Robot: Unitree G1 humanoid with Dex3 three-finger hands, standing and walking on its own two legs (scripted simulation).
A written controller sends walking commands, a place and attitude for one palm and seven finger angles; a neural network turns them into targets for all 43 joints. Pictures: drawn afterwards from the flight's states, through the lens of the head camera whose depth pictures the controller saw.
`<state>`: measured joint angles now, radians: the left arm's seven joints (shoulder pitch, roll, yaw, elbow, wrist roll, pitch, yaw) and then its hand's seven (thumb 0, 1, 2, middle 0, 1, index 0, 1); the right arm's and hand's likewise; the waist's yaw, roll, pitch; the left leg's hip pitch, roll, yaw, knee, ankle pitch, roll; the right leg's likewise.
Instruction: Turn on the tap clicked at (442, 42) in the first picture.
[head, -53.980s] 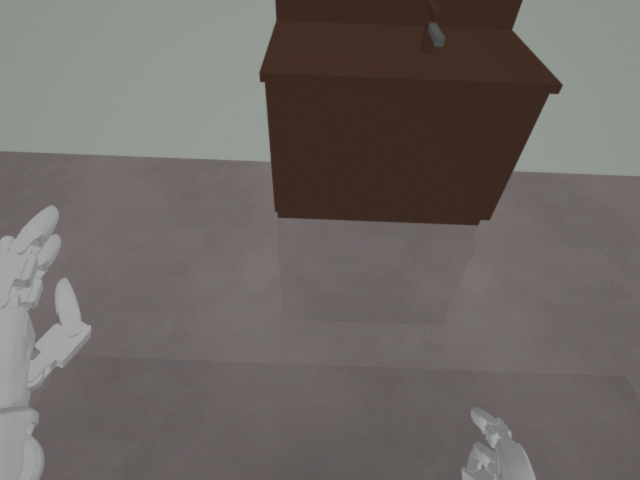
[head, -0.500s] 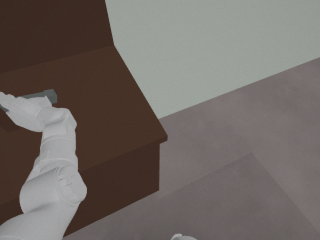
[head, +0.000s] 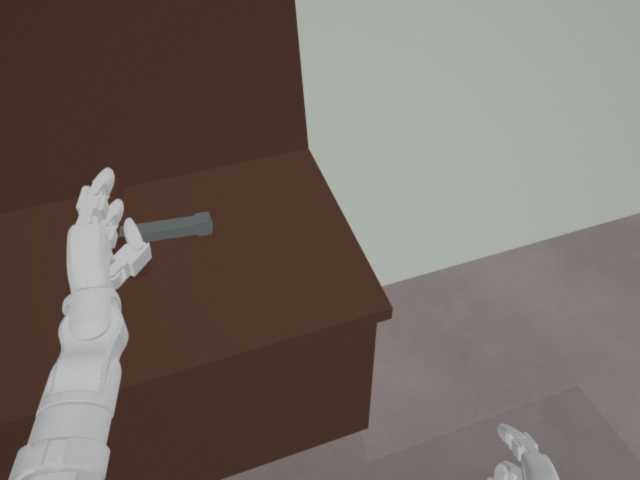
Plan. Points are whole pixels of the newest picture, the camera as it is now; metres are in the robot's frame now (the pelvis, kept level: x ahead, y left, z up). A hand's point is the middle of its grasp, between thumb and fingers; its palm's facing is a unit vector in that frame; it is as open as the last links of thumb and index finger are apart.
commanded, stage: draw the hand back beside the body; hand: left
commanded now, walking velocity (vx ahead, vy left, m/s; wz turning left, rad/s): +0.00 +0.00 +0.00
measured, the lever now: (203, 223) +0.50 +0.24 +0.04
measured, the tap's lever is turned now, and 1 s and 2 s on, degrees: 82 82 82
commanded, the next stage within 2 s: step back with the hand held close in 0.92 s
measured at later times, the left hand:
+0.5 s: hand (83, 306) +0.25 +0.26 +0.16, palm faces +0.38 -0.87 -0.31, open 7.5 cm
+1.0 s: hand (79, 336) +0.21 +0.24 +0.16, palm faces +0.41 -0.84 -0.35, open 7.4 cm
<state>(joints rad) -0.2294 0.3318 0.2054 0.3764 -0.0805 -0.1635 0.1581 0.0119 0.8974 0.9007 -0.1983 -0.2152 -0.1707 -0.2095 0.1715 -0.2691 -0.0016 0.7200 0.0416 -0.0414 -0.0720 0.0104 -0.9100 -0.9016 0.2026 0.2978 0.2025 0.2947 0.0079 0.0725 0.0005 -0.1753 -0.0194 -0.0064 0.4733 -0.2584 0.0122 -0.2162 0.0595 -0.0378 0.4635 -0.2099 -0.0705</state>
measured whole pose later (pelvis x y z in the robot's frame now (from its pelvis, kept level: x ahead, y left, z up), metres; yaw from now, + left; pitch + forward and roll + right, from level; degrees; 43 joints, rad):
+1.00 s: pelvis +0.01 +0.01 +0.01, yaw +0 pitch -6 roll +0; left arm 0.40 0.32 0.25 -0.33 -0.07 -0.15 0.12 0.01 0.89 0.90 -0.21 -0.30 -0.21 -0.30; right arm 0.16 -0.22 0.00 0.67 -0.01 -0.09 -0.06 0.01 -0.91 -0.90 0.20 0.30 0.20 0.30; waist 0.05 0.08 0.05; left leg -0.04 -0.02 -0.01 0.37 -0.22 0.02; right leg -0.06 0.06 -0.04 0.33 -0.16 -0.06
